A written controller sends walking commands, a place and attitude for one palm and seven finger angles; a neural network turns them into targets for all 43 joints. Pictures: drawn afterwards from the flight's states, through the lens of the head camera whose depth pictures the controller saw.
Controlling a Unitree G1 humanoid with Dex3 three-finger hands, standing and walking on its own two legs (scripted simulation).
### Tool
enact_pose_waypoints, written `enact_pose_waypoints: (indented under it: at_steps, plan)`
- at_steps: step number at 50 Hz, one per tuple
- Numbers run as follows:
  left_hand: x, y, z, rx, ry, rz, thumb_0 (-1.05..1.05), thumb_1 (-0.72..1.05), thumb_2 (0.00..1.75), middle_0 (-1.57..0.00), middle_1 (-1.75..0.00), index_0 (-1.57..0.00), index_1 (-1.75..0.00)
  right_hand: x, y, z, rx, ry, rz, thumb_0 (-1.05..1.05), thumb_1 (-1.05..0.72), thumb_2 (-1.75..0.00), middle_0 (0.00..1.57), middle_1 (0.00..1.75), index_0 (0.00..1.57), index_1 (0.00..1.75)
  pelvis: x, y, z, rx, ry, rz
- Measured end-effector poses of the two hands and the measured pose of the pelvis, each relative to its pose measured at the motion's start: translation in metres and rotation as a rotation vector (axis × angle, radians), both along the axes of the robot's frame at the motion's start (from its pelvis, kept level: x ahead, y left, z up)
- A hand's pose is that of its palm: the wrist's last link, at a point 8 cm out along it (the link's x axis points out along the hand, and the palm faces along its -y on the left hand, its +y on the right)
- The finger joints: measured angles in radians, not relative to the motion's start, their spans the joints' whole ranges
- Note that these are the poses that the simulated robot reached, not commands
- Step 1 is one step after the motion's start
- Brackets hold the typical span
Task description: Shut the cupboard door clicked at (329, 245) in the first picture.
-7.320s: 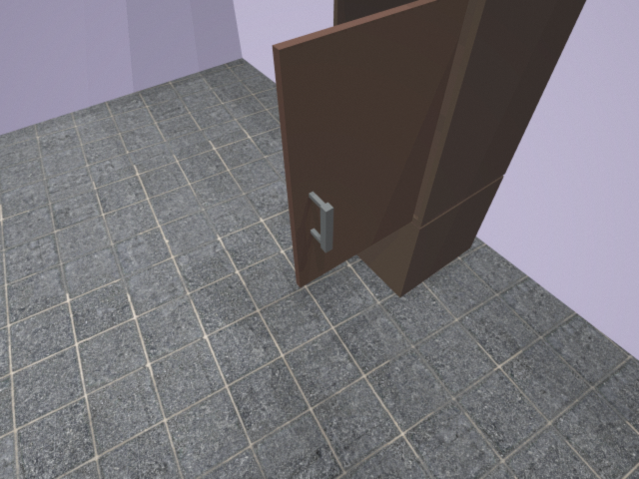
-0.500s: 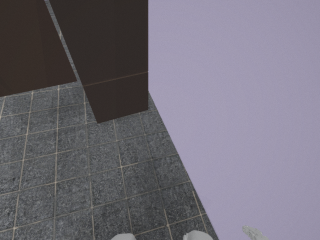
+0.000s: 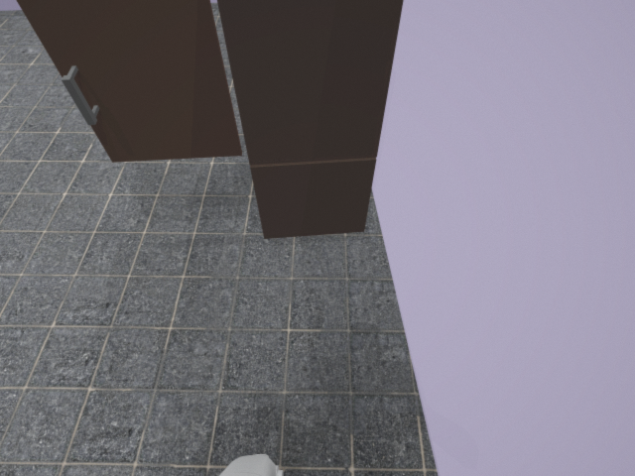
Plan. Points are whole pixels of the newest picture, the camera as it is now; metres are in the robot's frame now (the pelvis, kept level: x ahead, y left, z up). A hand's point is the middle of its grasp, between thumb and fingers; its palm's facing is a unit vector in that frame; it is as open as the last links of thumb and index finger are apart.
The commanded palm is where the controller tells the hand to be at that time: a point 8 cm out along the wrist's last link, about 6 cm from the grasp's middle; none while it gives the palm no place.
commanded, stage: turn to face it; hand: left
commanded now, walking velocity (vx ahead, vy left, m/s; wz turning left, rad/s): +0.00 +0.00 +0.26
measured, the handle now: (82, 96) +0.90 +0.63 -0.10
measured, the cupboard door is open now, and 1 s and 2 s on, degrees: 89 89 89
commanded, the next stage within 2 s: take the last steps up to it in 0.10 s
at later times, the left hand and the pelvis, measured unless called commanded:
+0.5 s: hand out of the picture +0.05 +0.20 -0.16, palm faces +0.20 -0.95 -0.24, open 7.4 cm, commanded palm none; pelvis +0.03 +0.01 -0.01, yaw +9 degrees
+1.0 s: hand (103, 447) +0.16 +0.33 -0.17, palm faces +0.27 -0.94 -0.21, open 7.4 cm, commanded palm none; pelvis +0.16 +0.13 +0.00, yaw +13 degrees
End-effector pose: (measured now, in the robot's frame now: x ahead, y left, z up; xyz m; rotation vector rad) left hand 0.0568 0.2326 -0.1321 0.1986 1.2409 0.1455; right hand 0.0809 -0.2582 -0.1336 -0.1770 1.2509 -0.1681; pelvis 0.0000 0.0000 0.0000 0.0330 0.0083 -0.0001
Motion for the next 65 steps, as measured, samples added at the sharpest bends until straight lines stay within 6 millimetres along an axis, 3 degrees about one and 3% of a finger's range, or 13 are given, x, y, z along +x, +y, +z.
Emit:
enact_pose_waypoints:
  at_steps: [5, 8, 15, 21, 25, 32, 36, 40, 44, 50, 59, 62, 65]
  plan:
    - [-0.033, 0.023, -0.025, -0.026, 0.072, 0.096, 0.0, 0.91, 0.9, -0.21, -0.3, -0.21, -0.3, 0.037, 0.022, 0.001, -0.035, -0.06, 0.094, 0.0, -0.91, -0.9, 0.2, 0.3, 0.2, 0.3, 0.006, 0.014, -0.013, -0.027, 0.0, 0.045]
    - [-0.044, 0.035, -0.028, -0.016, 0.123, 0.13, 0.0, 0.91, 0.9, -0.2, -0.3, -0.21, -0.3, 0.046, 0.035, 0.005, -0.044, -0.076, 0.128, 0.0, -0.91, -0.9, 0.2, 0.3, 0.2, 0.3, 0.007, 0.017, -0.011, -0.026, -0.005, 0.053]
    - [-0.031, 0.04, -0.01, -0.002, 0.076, 0.154, 0.01, 0.91, 0.9, -0.2, -0.3, -0.2, -0.29, 0.038, 0.047, 0.007, -0.017, -0.044, 0.155, 0.0, -0.91, -0.9, 0.2, 0.3, 0.2, 0.3, 0.009, 0.015, 0.0, -0.049, -0.004, 0.087]
    - [-0.01, 0.027, -0.004, 0.018, -0.033, 0.149, 0.0, 0.91, 0.9, -0.2, -0.3, -0.2, -0.29, 0.022, 0.033, -0.017, 0.034, 0.02, 0.137, 0.0, -0.91, -0.9, 0.2, 0.3, 0.2, 0.3, 0.021, 0.002, -0.01, -0.024, -0.002, 0.122]
    - [-0.022, 0.016, -0.001, 0.011, -0.025, 0.201, 0.0, 0.91, 0.9, -0.2, -0.3, -0.2, -0.29, 0.026, 0.026, -0.021, 0.034, 0.088, 0.159, 0.0, -0.91, -0.9, 0.2, 0.3, 0.2, 0.3, 0.032, 0.005, -0.008, -0.033, -0.018, 0.156]
    - [-0.054, 0.008, 0.001, -0.058, 0.138, 0.28, 0.0, 0.91, 0.9, -0.2, -0.3, -0.21, -0.29, 0.075, 0.045, 0.001, 0.02, 0.079, 0.192, 0.01, -0.91, -0.9, 0.2, 0.3, 0.2, 0.3, 0.067, 0.027, 0.006, -0.006, 0.006, 0.203]
    - [-0.067, 0.021, -0.009, -0.093, 0.219, 0.346, 0.0, 0.9, 0.9, -0.2, -0.3, -0.21, -0.3, 0.122, 0.078, 0.0, 0.009, 0.06, 0.266, 0.01, -0.91, -0.9, 0.2, 0.3, 0.2, 0.3, 0.088, 0.053, 0.0, -0.009, 0.009, 0.233]
    - [-0.07, 0.05, -0.03, -0.119, 0.301, 0.386, 0.0, 0.9, 0.9, -0.2, -0.3, -0.21, -0.3, 0.17, 0.12, -0.011, -0.013, -0.031, 0.319, 0.0, -0.91, -0.9, 0.2, 0.3, 0.2, 0.3, 0.112, 0.088, -0.02, -0.027, 0.002, 0.25]
    - [-0.028, 0.09, -0.031, -0.087, 0.276, 0.363, 0.01, 0.91, 0.9, -0.2, -0.3, -0.21, -0.29, 0.185, 0.152, -0.008, -0.006, -0.06, 0.304, 0.0, -0.91, -0.9, 0.2, 0.3, 0.2, 0.3, 0.129, 0.107, -0.016, -0.02, -0.004, 0.233]
    - [0.087, 0.139, -0.007, -0.026, 0.048, 0.294, 0.01, 0.91, 0.9, -0.2, -0.3, -0.2, -0.29, 0.178, 0.171, -0.005, 0.016, 0.01, 0.251, 0.0, -0.94, -0.9, 0.2, 0.3, 0.2, 0.3, 0.164, 0.129, 0.0, -0.009, 0.0, 0.228]
    - [0.245, 0.16, 0.015, 0.02, -0.168, 0.176, 0.0, 0.91, 0.9, -0.2, -0.3, -0.2, -0.29, 0.164, 0.177, -0.025, 0.074, 0.198, 0.168, 0.0, -0.92, -0.9, 0.2, 0.3, 0.2, 0.3, 0.235, 0.143, -0.005, 0.023, -0.011, 0.218]
    - [0.274, 0.159, 0.012, 0.027, -0.21, 0.17, 0.0, 0.91, 0.9, -0.2, -0.3, -0.2, -0.29, 0.173, 0.177, -0.035, 0.086, 0.258, 0.157, 0.0, -0.92, -0.9, 0.2, 0.3, 0.2, 0.3, 0.259, 0.144, -0.013, 0.011, -0.024, 0.232]
    - [0.274, 0.157, 0.013, 0.015, -0.177, 0.205, 0.0, 0.91, 0.9, -0.2, -0.3, -0.2, -0.29, 0.199, 0.179, -0.028, 0.078, 0.274, 0.162, 0.0, -0.91, -0.9, 0.2, 0.3, 0.2, 0.3, 0.28, 0.148, -0.006, 0.002, -0.027, 0.243]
